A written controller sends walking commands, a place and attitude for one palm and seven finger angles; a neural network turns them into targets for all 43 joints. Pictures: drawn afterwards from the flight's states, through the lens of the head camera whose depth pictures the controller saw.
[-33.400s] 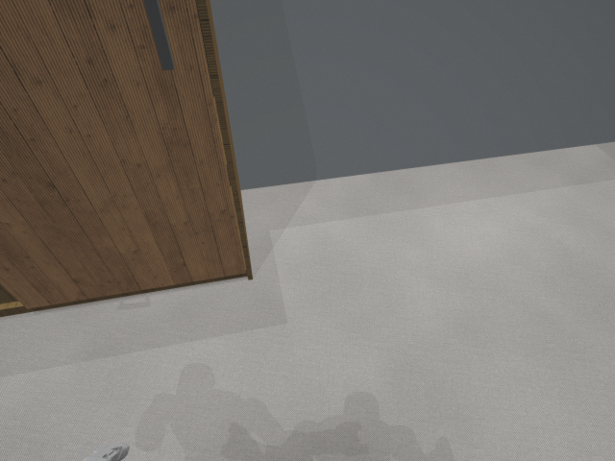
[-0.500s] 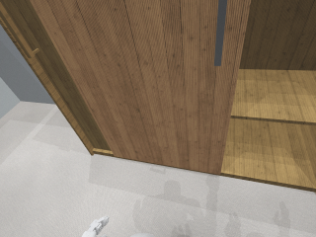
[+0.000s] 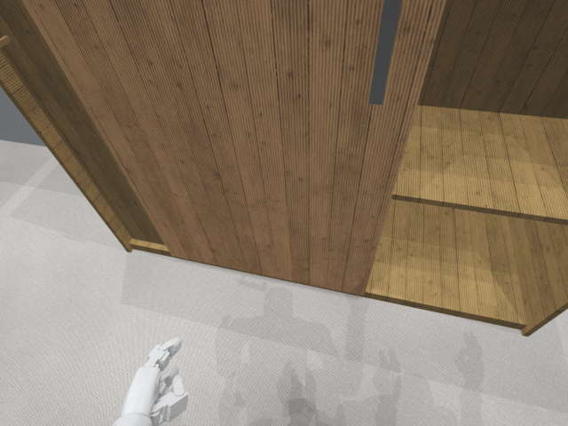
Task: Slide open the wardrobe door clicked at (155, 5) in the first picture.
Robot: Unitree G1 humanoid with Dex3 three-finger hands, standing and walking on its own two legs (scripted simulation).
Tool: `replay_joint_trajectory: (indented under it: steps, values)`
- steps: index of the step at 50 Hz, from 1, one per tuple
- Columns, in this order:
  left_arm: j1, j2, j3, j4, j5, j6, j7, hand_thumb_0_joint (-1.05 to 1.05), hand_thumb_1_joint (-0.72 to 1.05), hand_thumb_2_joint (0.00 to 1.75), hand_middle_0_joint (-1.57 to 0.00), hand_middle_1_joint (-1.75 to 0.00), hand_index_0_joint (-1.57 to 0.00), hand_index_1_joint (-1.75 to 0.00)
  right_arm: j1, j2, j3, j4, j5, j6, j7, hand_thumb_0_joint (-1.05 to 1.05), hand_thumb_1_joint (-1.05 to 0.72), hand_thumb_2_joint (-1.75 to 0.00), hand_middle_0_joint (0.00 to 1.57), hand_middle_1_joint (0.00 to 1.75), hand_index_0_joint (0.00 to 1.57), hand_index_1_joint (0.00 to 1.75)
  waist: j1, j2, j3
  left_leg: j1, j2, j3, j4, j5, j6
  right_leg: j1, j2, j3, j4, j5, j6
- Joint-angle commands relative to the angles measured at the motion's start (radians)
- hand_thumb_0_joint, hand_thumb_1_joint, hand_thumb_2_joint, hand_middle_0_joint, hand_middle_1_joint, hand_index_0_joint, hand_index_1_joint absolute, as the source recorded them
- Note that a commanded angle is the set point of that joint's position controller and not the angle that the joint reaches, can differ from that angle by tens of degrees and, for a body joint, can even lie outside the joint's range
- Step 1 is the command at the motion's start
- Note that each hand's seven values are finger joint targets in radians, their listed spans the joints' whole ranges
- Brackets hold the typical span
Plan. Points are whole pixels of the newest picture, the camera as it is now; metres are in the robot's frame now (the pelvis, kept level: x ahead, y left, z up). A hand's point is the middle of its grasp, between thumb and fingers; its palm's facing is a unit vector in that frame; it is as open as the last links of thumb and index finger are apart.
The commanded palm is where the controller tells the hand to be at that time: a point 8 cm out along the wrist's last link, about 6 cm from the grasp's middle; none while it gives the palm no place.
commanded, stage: stop stepping back and stand still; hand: right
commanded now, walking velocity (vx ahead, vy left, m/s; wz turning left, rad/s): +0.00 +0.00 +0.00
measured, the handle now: out of the picture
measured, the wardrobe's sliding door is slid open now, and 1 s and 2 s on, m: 0.54 0.54 0.54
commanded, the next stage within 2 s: let the arm hang, fingers relaxed in 0.50 s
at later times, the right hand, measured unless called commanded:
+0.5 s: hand out of the picture +0.28 -0.27 +0.17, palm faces +0.38 +0.77 -0.51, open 7.4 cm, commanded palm +0.21 -0.31 +0.19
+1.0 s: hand out of the picture +0.05 -0.20 -0.17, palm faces +0.04 +0.98 -0.17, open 6.9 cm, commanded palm none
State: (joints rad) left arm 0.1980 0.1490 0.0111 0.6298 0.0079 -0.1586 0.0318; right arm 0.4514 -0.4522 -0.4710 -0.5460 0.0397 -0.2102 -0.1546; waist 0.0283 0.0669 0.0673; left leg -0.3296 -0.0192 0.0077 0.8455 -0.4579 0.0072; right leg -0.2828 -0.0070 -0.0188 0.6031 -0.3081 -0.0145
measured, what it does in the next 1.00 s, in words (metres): steps on the spot: left foot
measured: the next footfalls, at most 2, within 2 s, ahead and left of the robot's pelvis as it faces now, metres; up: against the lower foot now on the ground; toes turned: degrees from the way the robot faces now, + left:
left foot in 0.08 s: +0.07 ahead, +0.11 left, +0.00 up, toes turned +2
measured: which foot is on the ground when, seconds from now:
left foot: up 0.00-0.06, down 0.08-1.00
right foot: down 0.00-1.00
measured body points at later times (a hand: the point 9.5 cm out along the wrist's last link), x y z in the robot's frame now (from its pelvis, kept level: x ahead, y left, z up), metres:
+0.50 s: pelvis +0.07 -0.01 +0.01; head +0.10 -0.01 +0.45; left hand +0.26 +0.23 -0.06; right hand +0.25 -0.31 +0.19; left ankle +0.03 +0.11 -0.73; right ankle +0.02 -0.11 -0.73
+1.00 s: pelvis +0.03 -0.01 +0.01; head +0.06 -0.04 +0.46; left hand +0.06 +0.23 -0.13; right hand +0.05 -0.25 -0.15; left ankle +0.03 +0.11 -0.73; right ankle +0.02 -0.11 -0.73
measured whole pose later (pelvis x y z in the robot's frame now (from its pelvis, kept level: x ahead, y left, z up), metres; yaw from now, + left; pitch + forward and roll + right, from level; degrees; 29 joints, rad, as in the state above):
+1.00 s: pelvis +0.03 -0.01 +0.01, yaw -2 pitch +0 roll +1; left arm 0.27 0.19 -0.02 1.02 0.03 0.03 0.02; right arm 0.26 -0.20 0.00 1.00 -0.01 0.04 -0.01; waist -0.01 0.04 0.07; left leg -0.20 0.02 0.07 0.46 -0.26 0.00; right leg -0.21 0.02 -0.01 0.49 -0.28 -0.03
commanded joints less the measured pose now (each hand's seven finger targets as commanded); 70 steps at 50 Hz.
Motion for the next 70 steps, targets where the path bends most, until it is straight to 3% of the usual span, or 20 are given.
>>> replay_joint_trajectory:
  steps: [1,3,6,8,10,13,15,17,23,29,30,31,33,37,42,45,47,51,61,70]
  values:
    - [-0.028,0.17,0.039,-0.16,-0.017,-0.044,-0.005,0.0,0.9,0.9,-0.2,-0.3,-0.2,-0.3,0.186,-0.132,-0.13,-0.165,0.005,-0.08,-0.005,0.0,-0.9,-0.9,0.2,0.3,0.2,0.3,-0.03,-0.278,-0.152,0.253,-0.002,0.074,-0.319,0.196,-0.013,-0.096,-0.177,0.122,-0.198,0.264,-0.073]
    - [-0.029,0.167,0.037,-0.155,-0.017,-0.04,0.009,0.0,0.9,0.9,-0.2,-0.3,-0.2,-0.3,0.156,-0.157,-0.145,-0.093,0.004,-0.086,-0.008,0.0,-0.9,-0.9,0.2,0.3,0.2,0.3,-0.026,-0.13,-0.148,0.348,0.045,-0.019,-0.421,0.265,0.007,-0.177,-0.128,0.089,-0.13,0.09,-0.04]
    - [-0.002,0.168,0.05,-0.135,-0.023,-0.033,0.017,0.0,0.9,0.9,-0.2,-0.3,-0.2,-0.3,0.119,-0.136,-0.116,-0.028,0.014,-0.075,-0.007,0.0,-0.9,-0.9,0.2,0.3,0.2,0.3,-0.003,0.099,-0.146,0.214,0.253,-0.347,-0.505,0.348,0.123,-0.125,-0.013,0.027,0.068,-0.018,0.01]
    - [-0.022,0.164,0.044,-0.136,-0.022,-0.023,0.019,0.0,0.9,0.9,-0.2,-0.3,-0.2,-0.3,0.071,-0.138,-0.097,-0.06,0.008,-0.08,-0.017,0.0,-0.9,-0.9,0.2,0.3,0.2,0.3,-0.009,0.119,-0.158,0.265,0.297,-0.303,-0.486,0.563,0.149,-0.125,-0.021,0.028,0.078,-0.068,0.014]
    - [-0.053,0.157,0.031,-0.131,-0.016,-0.019,0.03,0.0,0.9,0.9,-0.2,-0.3,-0.2,-0.3,0.024,-0.153,-0.092,-0.105,-0.004,-0.081,-0.025,0.0,-0.9,-0.9,0.2,0.3,0.2,0.3,-0.006,0.032,-0.183,0.298,0.259,-0.192,-0.382,0.728,0.103,-0.059,-0.031,0.022,-0.072,0.03,0.005]
    - [-0.064,0.176,0.042,-0.147,-0.015,-0.013,0.04,0.0,0.9,0.9,-0.2,-0.3,-0.2,-0.3,0.019,-0.149,-0.074,-0.184,-0.011,-0.086,-0.033,0.0,-0.9,-0.9,0.2,0.3,0.2,0.3,-0.022,-0.151,-0.223,0.218,0.099,-0.028,-0.246,0.707,0.006,0.162,-0.101,0.086,-0.154,0.64,-0.016]
    - [-0.072,0.17,0.038,-0.154,-0.016,-0.01,0.036,0.0,0.9,0.9,-0.2,-0.3,-0.2,-0.3,0.026,-0.176,-0.095,-0.191,-0.017,-0.085,-0.032,0.0,-0.9,-0.9,0.2,0.3,0.2,0.3,-0.03,-0.218,-0.216,0.165,0.06,0.018,-0.232,0.588,-0.003,0.206,-0.124,0.111,-0.127,0.819,-0.013]
    - [-0.059,0.176,0.046,-0.164,-0.021,-0.004,0.026,0.0,0.9,0.9,-0.2,-0.3,-0.2,-0.3,0.083,-0.144,-0.087,-0.165,-0.013,-0.079,-0.026,0.0,-0.9,-0.9,0.2,0.3,0.2,0.3,-0.034,-0.193,-0.198,0.2,0.044,0.024,-0.3,0.505,0.005,0.167,-0.125,0.095,-0.122,0.766,-0.007]
    - [-0.042,0.18,0.049,-0.185,-0.023,0.021,0.024,0.0,0.9,0.9,-0.2,-0.3,-0.2,-0.3,0.137,-0.143,-0.109,-0.116,0.009,-0.084,-0.025,0.0,-0.9,-0.9,0.2,0.3,0.2,0.3,-0.018,-0.123,-0.255,0.335,0.108,-0.048,-0.313,0.864,0.03,0.071,-0.072,0.031,-0.079,0.623,0.015]
    - [-0.056,0.18,0.044,-0.199,-0.022,0.032,0.036,0.0,0.9,0.9,-0.2,-0.3,-0.2,-0.3,0.122,-0.134,-0.082,-0.12,0.012,-0.066,-0.021,0.0,-0.9,-0.9,0.2,0.3,0.2,0.3,-0.021,-0.123,-0.245,0.282,0.087,-0.034,-0.335,0.768,0.008,0.102,-0.085,0.041,-0.122,0.584,0.005]
    - [-0.131,0.293,0.084,-0.023,-0.045,-0.014,-0.058,0.0,0.9,0.9,-0.2,-0.3,-0.2,-0.3,0.001,0.056,0.395,0.597,-0.049,0.082,0.101,0.0,-0.9,-0.9,0.2,0.3,0.2,0.3,0.036,-0.091,-0.144,0.102,0.149,0.035,-0.231,0.747,0.027,0.081,-0.095,0.043,-0.006,0.632,0.016]
    - [-0.062,0.352,0.1,0.003,-0.016,0.051,-0.054,0.0,0.9,0.9,-0.2,-0.3,-0.2,-0.3,-0.015,0.026,0.345,0.651,-0.076,0.165,0.133,0.0,-0.9,-0.9,0.2,0.3,0.2,0.3,-0.002,-0.113,-0.186,0.077,0.162,-0.023,-0.253,0.602,0.034,0.058,-0.116,0.072,-0.042,0.588,0.007]
    - [-0.057,0.293,0.071,-0.003,0.0,0.095,-0.045,0.0,0.9,0.9,-0.2,-0.3,-0.2,-0.3,-0.069,0.053,0.367,0.756,-0.077,0.186,0.15,0.0,-0.9,-0.9,0.2,0.3,0.2,0.3,-0.022,-0.047,-0.165,0.062,0.139,-0.003,-0.27,0.365,0.017,-0.037,-0.135,0.119,-0.079,0.304,-0.04]
    - [-0.031,0.255,0.042,0.048,0.019,0.125,-0.036,0.0,0.9,0.9,-0.2,-0.3,-0.2,-0.3,-0.191,0.038,0.41,1.013,-0.07,0.189,0.151,0.0,-0.9,-0.9,0.2,0.3,0.2,0.3,-0.012,0.124,-0.173,0.118,0.198,-0.077,-0.324,0.552,0.048,0.011,-0.06,0.098,-0.05,0.32,-0.018]
    - [-0.036,0.209,0.001,0.183,0.022,0.148,-0.022,0.0,0.9,0.9,-0.2,-0.3,-0.2,-0.3,-0.244,0.08,0.445,1.295,-0.052,0.213,0.139,0.0,-0.9,-0.9,0.2,0.3,0.2,0.3,-0.028,-0.12,-0.11,0.18,0.136,-0.048,-0.37,0.405,0.008,0.027,-0.076,0.12,-0.188,0.361,-0.019]
    - [-0.012,0.188,-0.009,0.257,0.013,0.15,-0.011,0.0,0.9,0.9,-0.2,-0.3,-0.2,-0.3,-0.211,0.094,0.451,1.42,-0.048,0.209,0.138,0.0,-0.9,-0.9,0.2,0.3,0.2,0.3,-0.033,-0.131,-0.094,0.201,0.13,-0.054,-0.436,0.36,0.013,0.054,-0.068,0.105,-0.206,0.288,-0.018]
    - [0.014,0.162,-0.005,0.299,0.018,0.154,-0.006,0.0,0.9,0.9,-0.2,-0.3,-0.2,-0.3,-0.193,0.129,0.443,1.473,-0.048,0.211,0.136,0.0,-0.9,-0.9,0.2,0.3,0.2,0.3,-0.032,-0.222,-0.092,0.208,0.13,-0.05,-0.467,0.314,0.019,0.05,-0.069,0.1,-0.228,0.2,-0.021]
    - [0.075,0.149,-0.001,0.359,0.012,0.157,-0.002,0.0,0.9,0.9,-0.2,-0.3,-0.2,-0.3,-0.185,0.145,0.451,1.549,-0.045,0.206,0.136,0.0,-0.9,-0.9,0.2,0.3,0.2,0.3,-0.026,-0.117,-0.068,0.21,0.127,-0.035,-0.498,0.287,0.018,0.044,-0.078,0.105,-0.251,0.158,-0.023]
    - [0.148,0.109,-0.003,0.444,0.009,0.151,0.004,0.0,0.9,0.9,-0.2,-0.3,-0.2,-0.3,-0.147,0.183,0.459,1.646,-0.045,0.202,0.127,0.0,-0.9,-0.9,0.2,0.3,0.2,0.3,-0.027,-0.035,-0.016,0.177,0.124,-0.032,-0.502,0.269,0.01,0.048,-0.082,0.101,-0.282,0.149,-0.029]
    - [0.149,0.093,0.001,0.461,0.012,0.148,0.003,0.0,0.9,0.9,-0.2,-0.3,-0.2,-0.3,-0.141,0.202,0.454,1.653,-0.053,0.205,0.123,0.0,-0.9,-0.9,0.2,0.3,0.2,0.3,-0.029,-0.057,0.039,0.145,0.115,-0.032,-0.492,0.241,0.002,0.007,-0.082,0.114,-0.317,0.069,-0.033]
